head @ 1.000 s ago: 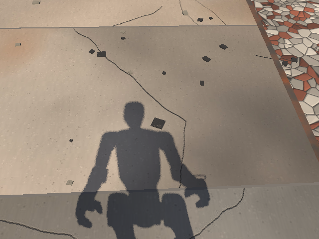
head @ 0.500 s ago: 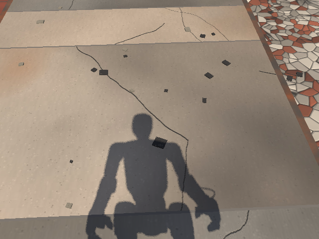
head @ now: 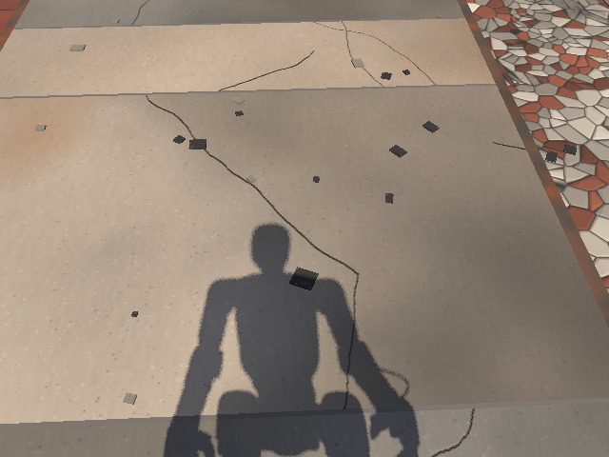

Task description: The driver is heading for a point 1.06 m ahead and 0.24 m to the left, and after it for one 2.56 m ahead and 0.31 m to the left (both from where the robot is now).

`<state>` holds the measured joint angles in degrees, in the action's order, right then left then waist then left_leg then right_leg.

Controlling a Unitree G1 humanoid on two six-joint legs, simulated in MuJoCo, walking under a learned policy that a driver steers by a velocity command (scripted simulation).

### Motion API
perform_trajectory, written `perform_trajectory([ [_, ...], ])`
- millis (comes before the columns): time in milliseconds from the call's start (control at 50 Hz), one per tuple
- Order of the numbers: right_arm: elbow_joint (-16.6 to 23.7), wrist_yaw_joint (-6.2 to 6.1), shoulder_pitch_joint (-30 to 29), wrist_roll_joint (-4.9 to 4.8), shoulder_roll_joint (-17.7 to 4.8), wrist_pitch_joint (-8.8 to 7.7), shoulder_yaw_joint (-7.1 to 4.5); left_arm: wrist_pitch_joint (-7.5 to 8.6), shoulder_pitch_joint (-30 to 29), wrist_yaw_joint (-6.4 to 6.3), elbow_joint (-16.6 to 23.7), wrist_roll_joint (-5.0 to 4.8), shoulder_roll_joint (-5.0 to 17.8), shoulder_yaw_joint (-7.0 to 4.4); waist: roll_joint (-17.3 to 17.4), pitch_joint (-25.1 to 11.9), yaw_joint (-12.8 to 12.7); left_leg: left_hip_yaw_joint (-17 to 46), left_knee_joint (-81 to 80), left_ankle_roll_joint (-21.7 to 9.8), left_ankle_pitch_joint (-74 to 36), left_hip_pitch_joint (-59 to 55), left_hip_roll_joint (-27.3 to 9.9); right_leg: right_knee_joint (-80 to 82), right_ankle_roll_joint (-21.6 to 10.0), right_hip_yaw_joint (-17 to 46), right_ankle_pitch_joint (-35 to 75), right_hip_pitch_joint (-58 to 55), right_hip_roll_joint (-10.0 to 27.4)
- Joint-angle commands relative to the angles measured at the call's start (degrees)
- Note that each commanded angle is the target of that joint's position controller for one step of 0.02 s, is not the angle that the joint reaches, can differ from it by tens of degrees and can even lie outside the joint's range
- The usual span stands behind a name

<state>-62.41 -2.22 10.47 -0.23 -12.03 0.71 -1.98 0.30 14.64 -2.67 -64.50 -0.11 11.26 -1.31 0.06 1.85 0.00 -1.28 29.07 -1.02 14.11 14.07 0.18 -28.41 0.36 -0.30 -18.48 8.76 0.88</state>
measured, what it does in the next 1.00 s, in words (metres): walks ahead: left foot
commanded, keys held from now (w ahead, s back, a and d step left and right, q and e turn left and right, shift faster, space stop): w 0.40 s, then w+q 0.60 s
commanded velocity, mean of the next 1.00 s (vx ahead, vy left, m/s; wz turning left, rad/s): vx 0.41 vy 0.00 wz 0.23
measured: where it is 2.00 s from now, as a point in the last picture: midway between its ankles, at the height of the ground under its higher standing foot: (226, 300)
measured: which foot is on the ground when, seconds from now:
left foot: down 0.00-0.26, up 0.28-0.60, down 0.62-1.00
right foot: down 0.00-0.64, up 0.66-1.00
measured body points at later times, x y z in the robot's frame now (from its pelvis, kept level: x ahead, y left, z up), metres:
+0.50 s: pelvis +0.14 -0.01 +0.00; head +0.17 -0.02 +0.44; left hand +0.00 +0.21 -0.14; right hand +0.34 -0.24 -0.11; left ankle +0.30 +0.11 -0.68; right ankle -0.03 -0.13 -0.74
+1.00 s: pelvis +0.42 +0.05 +0.01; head +0.44 +0.06 +0.46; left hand +0.57 +0.34 -0.08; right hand +0.50 -0.22 -0.12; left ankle +0.36 +0.11 -0.74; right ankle +0.66 -0.09 -0.68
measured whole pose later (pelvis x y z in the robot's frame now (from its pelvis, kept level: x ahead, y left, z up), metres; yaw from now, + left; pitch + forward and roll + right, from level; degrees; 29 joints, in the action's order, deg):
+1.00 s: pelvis +0.42 +0.05 +0.01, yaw +15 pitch +2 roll +0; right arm -51.5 -0.5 19.1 -1.1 -14.5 -4.0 -3.3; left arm 6.7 2.2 -1.3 -45.0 0.3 15.6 -3.7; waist -1.5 0.5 4.7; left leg 7.1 18.7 -5.6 12.3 7.4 7.3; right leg -35.0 2.4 6.4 4.0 38.1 5.0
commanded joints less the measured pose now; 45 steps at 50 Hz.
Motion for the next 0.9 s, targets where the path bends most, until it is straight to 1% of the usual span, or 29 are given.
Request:
perform_trajectory([
  [20,1.34,-0.33,1.53,-0.52,-7.03,-0.56,-1.51,0.43,3.30,-0.47,1.51,-0.54,6.35,-1.26,0.39,4.29,0.00,2.88,-5.45,-3.52,25.45,1.99,-1.40,4.71,-3.90,0.46,-20.16,10.40,-0.09],
  [60,1.77,0.02,2.33,-0.97,-6.72,-2.01,-1.61,1.78,3.97,-0.26,2.24,-0.90,5.60,-1.21,1.03,6.55,0.10,6.24,-5.86,-5.09,27.90,3.50,-3.51,3.65,-5.34,2.51,-21.52,13.22,1.33],
  [120,1.36,0.88,6.20,-1.51,-7.05,-4.00,-2.06,3.73,3.87,0.62,3.33,-1.11,4.45,-1.20,2.25,5.14,1.17,12.42,-7.05,-7.78,27.51,0.38,-7.21,-0.32,-5.93,2.74,-17.28,15.71,1.56],
  [160,1.27,1.28,8.07,-1.66,-8.36,-4.66,-2.48,4.71,3.39,1.24,4.35,-1.21,2.92,-0.96,5.77,4.18,1.15,19.73,-11.37,-10.52,28.70,-1.35,-11.49,-4.95,-5.83,0.25,-11.73,16.23,0.15],
  [200,2.32,1.42,6.93,-1.59,-9.32,-4.94,-2.70,5.38,4.71,1.64,4.43,-1.25,2.41,-0.92,7.31,3.74,-0.39,23.83,-13.79,-11.99,26.81,1.02,-13.85,-6.01,-6.94,-0.85,-7.49,12.05,-0.65],
  [220,3.59,1.52,4.09,-1.73,-9.44,-5.08,-2.64,5.62,7.39,1.78,3.70,-1.25,2.25,-0.90,6.84,4.07,-2.32,22.17,-12.09,-11.49,23.26,4.38,-13.08,-3.36,-7.93,-0.32,-6.67,7.90,-0.50],
  [240,5.52,1.72,-0.69,-2.04,-8.60,-5.40,-2.37,5.91,12.50,1.84,2.00,-1.29,2.72,-1.09,4.66,4.34,-5.22,16.69,-6.89,-9.61,15.74,9.92,-10.28,0.70,-8.82,1.72,-5.52,1.28,0.44],
  [260,8.13,2.09,-5.98,-2.19,-5.73,-6.29,-1.65,6.17,20.30,1.67,-0.89,-1.75,6.34,-2.28,-4.09,3.56,-8.11,5.37,6.17,-5.37,4.30,20.19,-3.57,6.26,-10.66,10.17,-1.09,-10.17,4.86],
  [280,10.34,2.59,-8.66,-1.54,-4.09,-7.81,-1.20,6.08,27.51,1.90,-3.07,-1.98,12.33,-4.10,-16.23,2.03,-9.67,-4.10,23.70,-1.56,0.31,33.85,2.01,11.36,-13.87,25.09,10.88,-23.56,14.28],
  [300,10.10,2.89,-9.05,-1.16,-5.67,-8.48,-1.58,6.17,28.19,2.24,-2.42,-0.72,10.07,-3.36,-14.48,2.28,-9.52,-1.14,34.63,-1.51,17.22,43.72,1.39,11.38,-16.37,32.57,20.60,-27.45,20.20],
  [320,10.53,3.41,-9.21,-1.90,-5.06,-8.78,-1.45,6.29,26.36,2.32,-1.71,0.18,7.94,-2.59,-8.55,3.56,-7.47,2.16,42.88,-2.53,17.84,49.37,-1.51,9.80,-16.37,31.08,24.14,-28.80,20.95],
  [340,11.02,3.77,-9.55,-2.58,-4.00,-8.75,-1.05,6.16,24.50,2.46,-0.77,0.37,7.32,-2.22,-6.11,3.35,-6.39,2.45,47.48,-3.09,15.55,53.43,-2.89,10.20,-16.06,27.83,25.54,-30.07,20.55],
  [360,11.74,4.00,-10.37,-2.64,-3.29,-8.65,-0.80,5.74,22.51,2.54,-0.32,-0.03,6.69,-1.67,-3.68,4.82,-5.21,2.37,47.12,-3.29,12.78,55.63,-4.69,11.97,-14.85,24.07,26.01,-28.63,20.16],
  [400,12.98,4.36,-10.98,-1.96,-2.78,-8.22,-0.61,4.79,18.21,2.11,1.29,0.00,3.65,-0.35,-3.82,6.03,-2.83,0.77,39.89,-2.68,6.33,48.60,-6.38,17.03,-11.53,15.71,25.60,-19.69,15.94],
  [420,13.52,4.70,-11.46,-1.92,-1.98,-7.82,-0.18,4.50,14.41,1.64,2.90,0.23,3.53,-0.06,-4.56,7.08,-1.63,-0.71,32.79,-1.86,1.29,41.74,-5.84,19.65,-10.06,10.56,23.85,-12.22,13.00],
  [460,14.86,5.23,-14.39,-1.21,-0.53,-6.98,0.65,4.88,11.23,0.83,4.92,0.41,6.55,-0.52,-5.56,6.68,-1.50,-3.78,16.98,-1.07,-12.44,21.80,-3.46,24.39,-8.14,1.71,19.50,2.12,7.90],
  [500,16.38,5.07,-16.69,-1.43,-2.33,-5.93,0.18,5.82,14.31,0.62,3.89,-0.35,10.42,-1.65,-6.96,6.57,-1.38,-4.37,11.88,-2.05,-15.53,15.32,-1.65,27.13,-8.53,0.51,22.28,0.96,10.20],
  [560,17.76,5.23,-16.42,-1.63,-5.74,-5.52,-1.15,5.60,15.64,0.72,3.36,-0.60,10.67,-2.38,-7.83,3.40,0.62,-5.28,6.21,-6.01,-12.78,13.16,1.33,17.74,-6.46,-2.62,47.64,-11.40,12.90],
  [600,14.14,5.48,-3.73,-2.03,-9.22,-5.06,-3.46,4.16,14.41,0.53,4.18,0.60,11.44,-2.81,-9.59,-5.02,7.08,-6.43,6.27,-8.50,-10.77,-1.05,4.88,-0.01,-4.26,-5.39,63.61,-13.62,12.51],
  [620,12.00,5.35,3.67,-2.19,-11.44,-4.40,-4.75,3.93,13.79,0.50,5.38,0.90,11.55,-2.74,-8.31,-8.42,10.42,-3.25,5.61,-9.83,-10.54,-13.61,3.83,-12.97,-2.76,-6.03,59.41,-5.49,11.08],
  [640,11.34,4.72,10.71,-1.19,-16.61,-4.05,-6.07,4.67,17.44,1.25,7.83,1.78,6.21,-1.33,5.31,-16.15,8.39,22.16,4.54,-17.32,-2.62,-34.86,-10.07,-36.83,0.20,-5.91,30.47,17.15,3.81],
  [660,10.84,4.60,11.64,-0.83,-16.10,-3.86,-5.35,7.19,18.39,2.42,8.01,0.62,2.16,0.18,13.04,-24.88,6.32,50.41,-11.25,-23.63,9.53,-39.25,-20.66,-53.49,0.53,2.93,-10.51,26.81,-4.47],
  [680,11.12,4.66,8.24,-0.59,-12.99,-4.68,-4.41,9.03,11.39,2.91,10.54,-1.61,6.62,-1.27,9.98,-16.99,6.85,47.75,-15.10,-20.15,12.17,-32.96,-18.16,-57.61,-1.58,8.62,-8.35,32.94,-1.17],
  [700,12.16,4.70,3.71,-0.68,-11.09,-5.40,-3.77,9.82,5.91,2.69,12.91,-2.53,9.00,-1.64,5.50,-9.49,5.21,38.67,-15.67,-17.73,8.32,-23.04,-16.40,-55.42,-2.89,7.08,-3.77,33.90,1.50],
  [720,13.34,5.02,-0.89,-0.27,-9.69,-6.13,-3.15,9.98,3.62,2.04,13.39,-1.89,9.73,-2.15,-0.85,-5.07,2.41,31.87,-16.86,-16.57,1.90,-12.35,-13.99,-50.78,-3.19,6.49,0.02,31.00,3.99],
  [760,14.97,4.94,-5.26,0.59,-8.31,-6.47,-2.54,8.26,5.35,1.09,13.97,-0.55,9.80,-3.13,0.24,-3.35,-2.12,24.22,-18.86,-15.43,-2.02,-0.40,-9.93,-44.05,-3.08,6.95,2.17,23.41,7.04],
  [780,15.06,4.67,-5.10,0.22,-8.44,-6.39,-2.49,7.46,5.57,0.87,14.52,-0.22,9.02,-3.23,1.47,-2.41,-2.86,22.47,-19.93,-15.61,-1.71,2.70,-9.06,-41.04,-2.51,6.53,2.05,22.37,7.52],
  [840,14.64,3.10,-0.66,-0.13,-10.26,-6.50,-2.79,6.21,-0.60,0.25,17.82,1.12,8.88,-3.58,2.26,0.60,-1.82,18.69,-21.95,-15.86,-1.86,7.95,-7.28,-30.68,0.50,4.57,8.83,24.47,7.06],
  [900,14.44,1.85,4.13,-0.34,-11.49,-6.10,-3.18,6.45,-8.93,0.35,20.93,1.12,8.17,-3.45,2.69,1.12,1.09,17.52,-20.63,-13.82,-4.83,5.97,-5.88,-16.59,1.92,4.42,20.27,26.15,4.90],
])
